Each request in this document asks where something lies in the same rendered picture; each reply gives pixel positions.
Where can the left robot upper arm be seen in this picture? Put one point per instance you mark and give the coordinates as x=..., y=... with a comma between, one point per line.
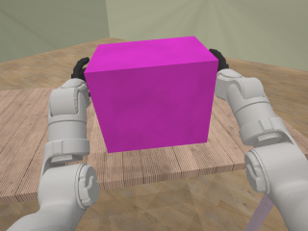
x=64, y=195

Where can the left robot forearm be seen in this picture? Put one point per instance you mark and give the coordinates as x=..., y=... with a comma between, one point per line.
x=67, y=125

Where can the robot right hand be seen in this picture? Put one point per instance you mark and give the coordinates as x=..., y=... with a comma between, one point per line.
x=221, y=60

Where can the table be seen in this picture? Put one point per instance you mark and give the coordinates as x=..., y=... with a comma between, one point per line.
x=24, y=132

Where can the carton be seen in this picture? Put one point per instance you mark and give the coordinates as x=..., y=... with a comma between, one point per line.
x=152, y=93

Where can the right robot forearm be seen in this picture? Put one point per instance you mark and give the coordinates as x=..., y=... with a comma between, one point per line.
x=258, y=123

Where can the robot left hand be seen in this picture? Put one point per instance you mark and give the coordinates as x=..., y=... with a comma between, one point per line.
x=78, y=70

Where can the right robot upper arm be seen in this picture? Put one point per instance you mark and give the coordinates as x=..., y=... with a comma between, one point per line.
x=280, y=171

